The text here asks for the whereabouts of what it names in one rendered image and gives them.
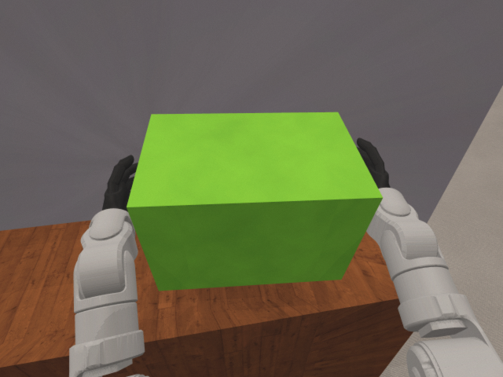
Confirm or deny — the pedestal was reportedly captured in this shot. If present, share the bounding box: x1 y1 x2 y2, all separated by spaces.
0 220 413 377

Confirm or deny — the right robot upper arm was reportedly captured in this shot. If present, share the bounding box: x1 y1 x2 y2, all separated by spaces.
406 337 503 377

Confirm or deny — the robot right forearm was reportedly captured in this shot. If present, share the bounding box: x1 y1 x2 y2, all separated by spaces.
366 188 503 367

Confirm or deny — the robot left forearm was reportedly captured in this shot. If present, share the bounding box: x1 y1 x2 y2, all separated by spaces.
69 208 145 377

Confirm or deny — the carton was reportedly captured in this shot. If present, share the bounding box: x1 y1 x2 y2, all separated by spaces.
127 112 383 291

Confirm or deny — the robot right hand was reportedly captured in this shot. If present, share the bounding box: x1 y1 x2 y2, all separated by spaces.
357 138 390 189

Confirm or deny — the robot left hand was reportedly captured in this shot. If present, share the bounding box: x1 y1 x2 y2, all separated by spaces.
102 155 138 212

